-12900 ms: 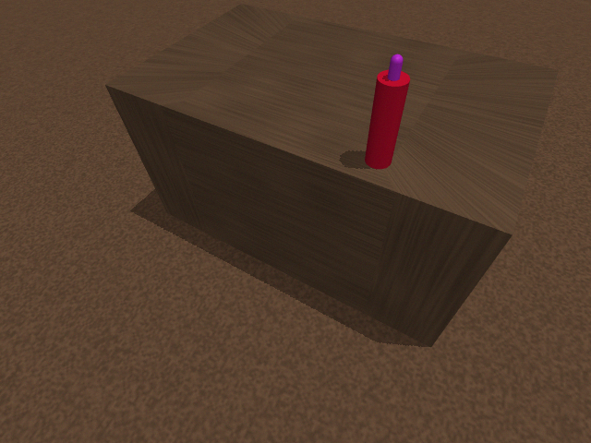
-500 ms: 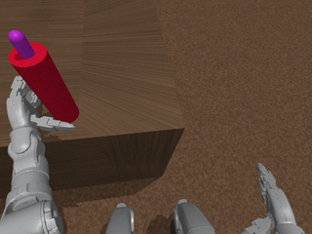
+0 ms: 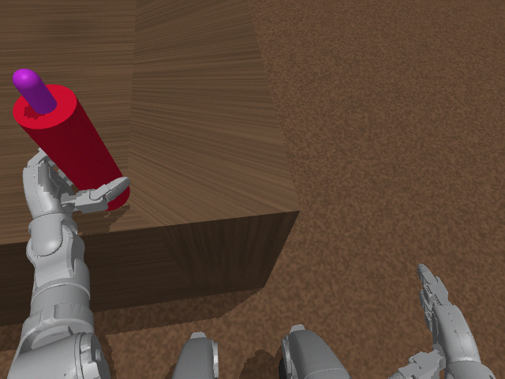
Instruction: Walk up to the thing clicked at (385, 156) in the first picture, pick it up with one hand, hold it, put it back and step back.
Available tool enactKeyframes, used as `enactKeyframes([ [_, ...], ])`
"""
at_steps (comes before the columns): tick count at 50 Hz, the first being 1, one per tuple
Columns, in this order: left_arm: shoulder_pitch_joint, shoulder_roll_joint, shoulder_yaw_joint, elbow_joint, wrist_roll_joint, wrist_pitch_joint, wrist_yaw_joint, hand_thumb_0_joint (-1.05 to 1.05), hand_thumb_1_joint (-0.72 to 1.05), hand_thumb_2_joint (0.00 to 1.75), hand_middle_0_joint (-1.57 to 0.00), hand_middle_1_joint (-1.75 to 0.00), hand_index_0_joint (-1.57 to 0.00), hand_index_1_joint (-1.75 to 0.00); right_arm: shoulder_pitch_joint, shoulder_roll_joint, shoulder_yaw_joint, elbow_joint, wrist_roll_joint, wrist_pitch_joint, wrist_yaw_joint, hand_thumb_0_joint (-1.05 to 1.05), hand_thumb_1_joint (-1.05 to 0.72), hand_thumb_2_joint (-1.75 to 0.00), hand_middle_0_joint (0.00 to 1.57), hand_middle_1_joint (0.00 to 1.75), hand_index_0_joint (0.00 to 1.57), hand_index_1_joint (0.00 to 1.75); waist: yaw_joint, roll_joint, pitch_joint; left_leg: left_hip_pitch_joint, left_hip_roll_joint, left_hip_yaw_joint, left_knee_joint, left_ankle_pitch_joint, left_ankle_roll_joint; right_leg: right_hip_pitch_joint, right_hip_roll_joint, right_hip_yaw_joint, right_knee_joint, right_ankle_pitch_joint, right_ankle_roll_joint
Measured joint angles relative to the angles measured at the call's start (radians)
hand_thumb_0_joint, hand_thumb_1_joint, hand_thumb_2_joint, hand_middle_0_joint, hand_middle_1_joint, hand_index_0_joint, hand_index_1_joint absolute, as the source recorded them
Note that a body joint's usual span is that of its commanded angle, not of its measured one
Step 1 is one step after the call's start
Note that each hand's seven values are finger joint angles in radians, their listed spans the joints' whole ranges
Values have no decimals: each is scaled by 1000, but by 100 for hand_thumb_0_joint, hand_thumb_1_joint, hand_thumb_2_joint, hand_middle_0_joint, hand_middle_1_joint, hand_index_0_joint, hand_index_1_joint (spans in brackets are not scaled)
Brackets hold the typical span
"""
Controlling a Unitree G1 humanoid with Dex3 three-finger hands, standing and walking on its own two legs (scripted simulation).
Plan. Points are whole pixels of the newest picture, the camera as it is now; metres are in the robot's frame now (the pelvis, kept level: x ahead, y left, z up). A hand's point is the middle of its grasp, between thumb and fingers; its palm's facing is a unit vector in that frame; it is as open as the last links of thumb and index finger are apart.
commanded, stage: settle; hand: left
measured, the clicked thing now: (78, 150) +0.42 +0.24 +0.10
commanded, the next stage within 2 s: lift in 0.90 s
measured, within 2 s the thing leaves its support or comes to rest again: leaves its support in 0.40 s
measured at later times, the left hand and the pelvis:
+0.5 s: hand (89, 169) +0.42 +0.24 +0.06, palm faces +0.24 -0.97 -0.02, open 9.6 cm; pelvis +0.00 +0.00 +0.01, yaw +0 degrees
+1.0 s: hand (81, 150) +0.43 +0.24 +0.09, palm faces +0.23 -0.97 -0.01, open 9.6 cm; pelvis +0.00 +0.00 +0.03, yaw +0 degrees
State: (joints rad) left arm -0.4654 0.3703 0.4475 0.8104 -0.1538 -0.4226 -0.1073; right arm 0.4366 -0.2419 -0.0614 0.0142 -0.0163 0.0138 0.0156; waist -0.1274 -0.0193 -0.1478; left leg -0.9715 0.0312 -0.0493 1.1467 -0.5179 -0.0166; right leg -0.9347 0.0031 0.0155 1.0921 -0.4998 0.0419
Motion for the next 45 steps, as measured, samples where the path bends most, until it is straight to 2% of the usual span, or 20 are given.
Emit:
enactKeyframes([
  [7,-29,14,-5,21,6,-5,-13,-3,-28,80,-82,-92,-86,-92,-6,5,12,7,-4,4,7,-1,54,-5,5,5,5,5,-2,-2,-4,-22,-3,-8,15,-2,-3,-19,-2,-7,16,-5,-3],
  [14,-10,9,-11,-9,17,39,-3,-4,-32,92,-78,-102,-82,-103,3,11,18,-4,2,22,4,-1,54,-5,5,5,5,6,-1,3,5,0,-1,-4,3,1,-3,0,-1,-4,5,-1,-2],
  [24,12,-8,-42,-75,29,95,26,-3,-35,97,-76,-106,-80,-107,-23,18,8,36,9,33,-20,-1,54,-5,5,5,5,6,13,-1,19,70,-2,0,-44,14,-1,69,-3,-1,-41,12,-2],
  [35,-37,16,-54,-22,19,131,13,-3,-37,100,-76,-108,-79,-109,-45,28,10,110,18,31,-22,-1,54,-5,5,5,5,5,22,10,19,123,-3,4,-92,34,0,122,-5,1,-89,32,-1],
  [45,-56,11,-62,-16,15,143,13,-3,-38,101,-75,-110,-79,-111,-64,24,6,150,26,22,-32,-1,55,-5,5,5,5,5,28,10,35,157,-5,12,-128,52,3,152,-8,8,-121,50,1],
])
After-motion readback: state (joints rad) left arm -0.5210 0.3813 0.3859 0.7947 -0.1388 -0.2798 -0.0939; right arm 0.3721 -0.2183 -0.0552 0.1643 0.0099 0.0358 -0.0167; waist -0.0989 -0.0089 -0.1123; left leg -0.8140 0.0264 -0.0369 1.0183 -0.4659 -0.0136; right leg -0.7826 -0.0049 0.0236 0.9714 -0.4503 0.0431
